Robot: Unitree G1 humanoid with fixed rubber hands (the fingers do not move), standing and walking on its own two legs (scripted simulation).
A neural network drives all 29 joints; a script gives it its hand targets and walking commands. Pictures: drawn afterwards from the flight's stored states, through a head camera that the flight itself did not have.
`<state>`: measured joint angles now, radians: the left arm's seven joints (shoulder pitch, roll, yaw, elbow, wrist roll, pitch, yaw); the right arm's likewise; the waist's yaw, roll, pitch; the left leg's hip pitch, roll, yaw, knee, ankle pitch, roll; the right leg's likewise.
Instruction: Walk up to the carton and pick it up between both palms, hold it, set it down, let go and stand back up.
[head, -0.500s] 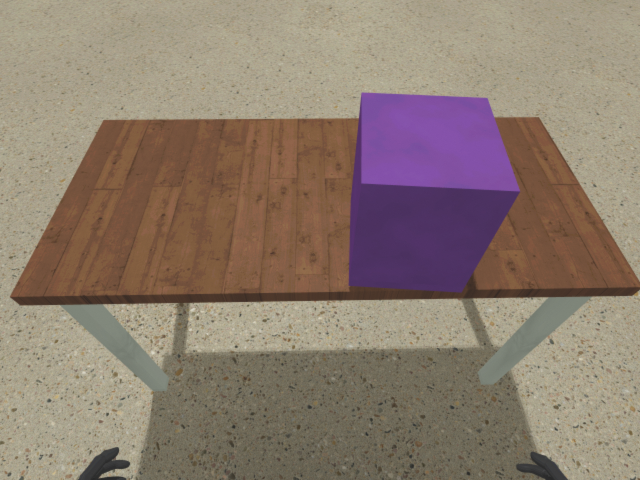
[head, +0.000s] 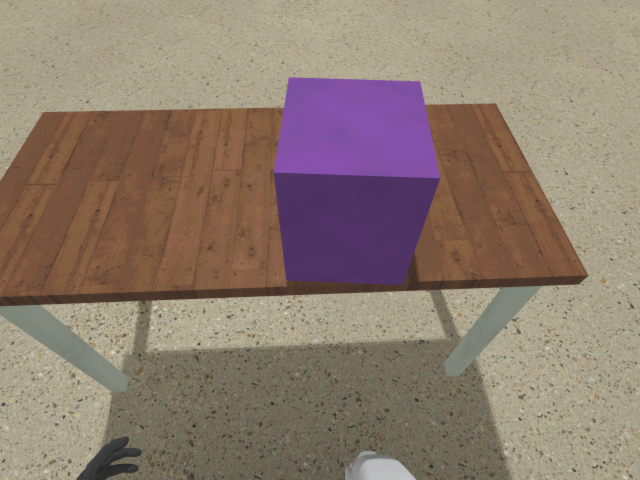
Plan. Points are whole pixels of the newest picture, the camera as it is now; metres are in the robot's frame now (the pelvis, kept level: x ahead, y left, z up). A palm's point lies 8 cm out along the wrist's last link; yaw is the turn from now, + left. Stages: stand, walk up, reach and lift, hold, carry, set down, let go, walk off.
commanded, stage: walk up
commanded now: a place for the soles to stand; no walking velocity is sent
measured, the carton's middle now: (349, 187) +0.54 -0.05 +0.02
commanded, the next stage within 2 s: none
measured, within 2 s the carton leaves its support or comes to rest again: neither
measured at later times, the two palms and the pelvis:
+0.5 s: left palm (202, 448) +0.18 +0.16 -0.09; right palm out of the picture +0.01 -0.45 -0.09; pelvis +0.06 -0.13 +0.01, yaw -1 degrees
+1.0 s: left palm (250, 466) +0.16 +0.09 -0.08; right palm out of the picture +0.19 -0.53 -0.12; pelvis +0.14 -0.22 +0.01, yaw -3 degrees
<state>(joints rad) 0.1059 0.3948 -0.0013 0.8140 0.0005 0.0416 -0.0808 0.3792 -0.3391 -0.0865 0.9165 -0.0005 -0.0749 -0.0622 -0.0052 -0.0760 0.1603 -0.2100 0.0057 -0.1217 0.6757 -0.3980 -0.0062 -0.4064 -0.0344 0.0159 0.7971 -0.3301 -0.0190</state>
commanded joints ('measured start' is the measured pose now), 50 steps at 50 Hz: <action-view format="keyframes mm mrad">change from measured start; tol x64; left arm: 1 112 342 189 -82 48 -26 17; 50 329 230 128 51 -16 -107 172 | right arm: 1 3 -318 -56 -68 2 13 -40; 18 535 -376 -103 57 5 11 -56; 50 -349 -183 -1 -67 -13 88 33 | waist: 1 90 -126 -111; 50 137 13 -54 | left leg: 1 -430 -60 32 510 -132 30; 18 225 72 241 -530 141 138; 32 -383 -114 -94 543 -201 54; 50 -418 -44 85 81 11 3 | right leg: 1 234 -291 480 -699 -522 -9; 18 245 166 -119 181 1083 426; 20 -253 63 210 821 -327 130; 29 295 -71 210 -514 13 63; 50 622 -177 203 -238 883 33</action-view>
